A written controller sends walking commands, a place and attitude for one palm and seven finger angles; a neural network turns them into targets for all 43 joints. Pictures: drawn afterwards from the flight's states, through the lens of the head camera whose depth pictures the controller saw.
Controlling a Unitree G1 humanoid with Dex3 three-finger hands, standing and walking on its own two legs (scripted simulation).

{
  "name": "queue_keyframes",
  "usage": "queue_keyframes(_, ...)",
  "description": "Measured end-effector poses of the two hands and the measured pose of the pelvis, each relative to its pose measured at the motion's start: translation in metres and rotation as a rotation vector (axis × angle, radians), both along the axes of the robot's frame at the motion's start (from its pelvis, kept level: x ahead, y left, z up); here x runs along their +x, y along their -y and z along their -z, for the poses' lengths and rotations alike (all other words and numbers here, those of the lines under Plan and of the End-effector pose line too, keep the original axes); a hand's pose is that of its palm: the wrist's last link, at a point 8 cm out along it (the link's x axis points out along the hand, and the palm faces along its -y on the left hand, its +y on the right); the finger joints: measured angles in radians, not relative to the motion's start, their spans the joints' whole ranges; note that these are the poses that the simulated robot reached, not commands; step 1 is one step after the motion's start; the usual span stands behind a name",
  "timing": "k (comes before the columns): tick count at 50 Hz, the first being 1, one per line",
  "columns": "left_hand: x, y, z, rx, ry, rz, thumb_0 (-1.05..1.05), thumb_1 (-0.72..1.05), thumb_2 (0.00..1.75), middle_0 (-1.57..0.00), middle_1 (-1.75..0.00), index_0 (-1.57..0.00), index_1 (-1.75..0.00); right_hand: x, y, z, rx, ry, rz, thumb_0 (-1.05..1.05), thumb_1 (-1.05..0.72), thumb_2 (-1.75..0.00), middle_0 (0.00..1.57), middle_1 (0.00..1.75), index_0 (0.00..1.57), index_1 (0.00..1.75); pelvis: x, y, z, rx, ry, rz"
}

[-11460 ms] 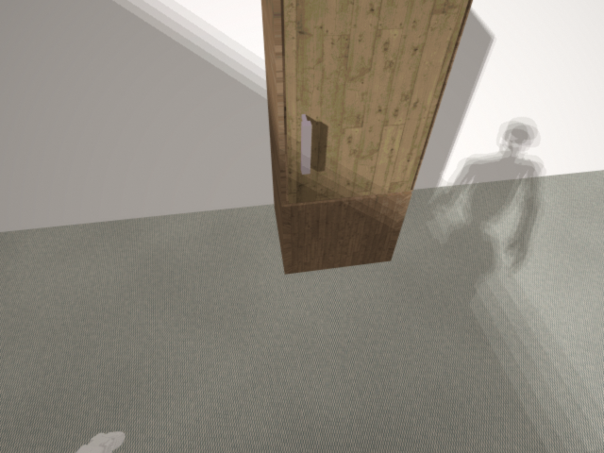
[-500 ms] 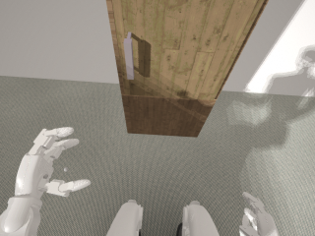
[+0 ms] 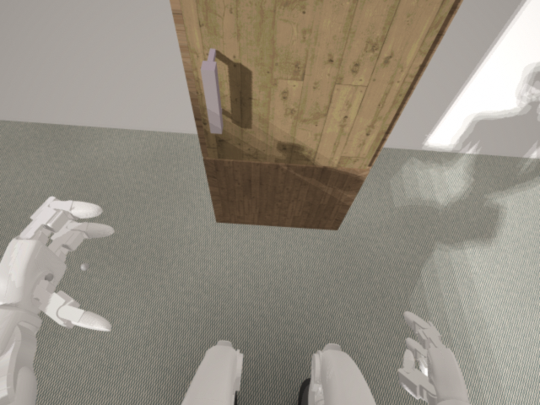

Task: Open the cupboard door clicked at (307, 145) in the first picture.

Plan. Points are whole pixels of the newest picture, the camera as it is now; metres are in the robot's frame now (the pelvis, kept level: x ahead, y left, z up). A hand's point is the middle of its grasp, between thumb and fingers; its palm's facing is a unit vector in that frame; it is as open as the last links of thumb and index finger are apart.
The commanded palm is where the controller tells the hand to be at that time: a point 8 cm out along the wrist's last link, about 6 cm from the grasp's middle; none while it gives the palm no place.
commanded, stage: raise the hand with hooked fingers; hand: left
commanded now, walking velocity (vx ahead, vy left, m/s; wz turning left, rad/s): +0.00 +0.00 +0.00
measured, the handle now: (214, 93) +0.64 +0.16 +0.01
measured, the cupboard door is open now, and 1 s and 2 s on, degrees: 0 0 0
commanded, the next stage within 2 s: move the hooked fingers beside the handle in 0.58 s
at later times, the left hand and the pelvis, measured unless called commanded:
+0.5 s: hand (87, 260) +0.28 +0.26 +0.04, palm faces +0.03 -1.00 -0.07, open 14.0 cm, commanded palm +0.26 +0.31 +0.05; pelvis +0.00 -0.01 +0.00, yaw +0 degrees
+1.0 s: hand (114, 220) +0.35 +0.25 +0.03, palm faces -0.05 -1.00 -0.04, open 14.0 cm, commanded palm +0.33 +0.30 +0.04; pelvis -0.01 +0.00 -0.01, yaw -1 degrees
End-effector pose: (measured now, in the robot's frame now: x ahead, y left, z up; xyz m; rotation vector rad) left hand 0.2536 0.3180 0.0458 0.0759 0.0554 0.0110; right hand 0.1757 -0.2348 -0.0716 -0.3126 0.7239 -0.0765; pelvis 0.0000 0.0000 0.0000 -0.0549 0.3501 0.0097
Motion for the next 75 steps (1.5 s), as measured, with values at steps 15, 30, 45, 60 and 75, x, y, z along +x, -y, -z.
queue_keyframes(15, 0.015, 0.008, -0.003, -0.004, 0.001, 0.029, -0.02, -0.5, 0.3, -0.3, -1.2, -0.3, -1.2, -0.023, 0.03, 0.003, -0.022, -0.05, 0.071, 0.01, -0.9, -0.9, 0.21, 0.3, 0.21, 0.3, 0.002, 0.007, -0.001, 0.013, -0.012, 0.017)
queue_keyframes(30, 0.004, 0.004, -0.001, -0.007, 0.012, 0.011, -0.02, -0.5, 0.3, -0.3, -1.2, -0.3, -1.2, -0.019, 0.018, 0.002, -0.004, -0.025, 0.051, 0.01, -0.9, -0.9, 0.21, 0.3, 0.21, 0.3, -0.004, 0.006, 0.0, 0.013, 0.002, 0.011)
queue_keyframes(45, 0.044, 0.0, 0.011, -0.044, 0.036, 0.018, -0.02, -0.5, 0.3, -0.3, -1.2, -0.3, -1.2, -0.022, 0.015, 0.011, -0.044, -0.053, 0.04, 0.01, -0.9, -0.9, 0.21, 0.3, 0.21, 0.3, -0.008, 0.0, 0.008, 0.002, -0.019, 0.001)
queue_keyframes(60, 0.108, 0.011, 0.011, -0.028, 0.016, -0.007, -0.02, -0.5, 0.3, -0.3, -1.2, -0.3, -1.2, -0.062, 0.02, 0.022, -0.029, -0.215, 0.119, 0.01, -0.9, -0.9, 0.21, 0.3, 0.21, 0.3, -0.001, -0.004, 0.005, 0.009, -0.061, 0.023)
queue_keyframes(75, 0.157, 0.024, 0.018, -0.041, 0.034, 0.008, -0.02, -0.5, 0.3, -0.3, -1.2, -0.3, -1.2, -0.092, 0.033, 0.035, -0.053, -0.344, 0.171, 0.01, -0.9, -0.9, 0.21, 0.3, 0.21, 0.3, -0.003, 0.0, 0.012, 0.008, -0.09, 0.028)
